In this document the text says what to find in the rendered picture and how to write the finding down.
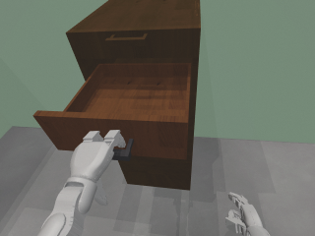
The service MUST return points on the right robot forearm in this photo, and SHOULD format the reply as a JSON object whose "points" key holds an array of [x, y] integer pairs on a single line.
{"points": [[256, 230]]}

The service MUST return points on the cabinet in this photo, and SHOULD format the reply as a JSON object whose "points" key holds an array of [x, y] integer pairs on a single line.
{"points": [[172, 29]]}

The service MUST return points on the handle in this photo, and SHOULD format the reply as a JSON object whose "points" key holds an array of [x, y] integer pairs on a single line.
{"points": [[123, 154], [125, 41]]}

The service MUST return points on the drawer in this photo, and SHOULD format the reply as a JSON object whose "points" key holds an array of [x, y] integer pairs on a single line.
{"points": [[147, 102]]}

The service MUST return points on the robot left hand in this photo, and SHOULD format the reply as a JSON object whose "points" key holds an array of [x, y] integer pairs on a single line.
{"points": [[91, 158]]}

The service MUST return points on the left robot forearm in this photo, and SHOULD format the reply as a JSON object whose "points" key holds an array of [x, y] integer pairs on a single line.
{"points": [[71, 207]]}

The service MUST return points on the robot right hand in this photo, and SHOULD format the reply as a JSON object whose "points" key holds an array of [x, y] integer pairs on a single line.
{"points": [[237, 221]]}

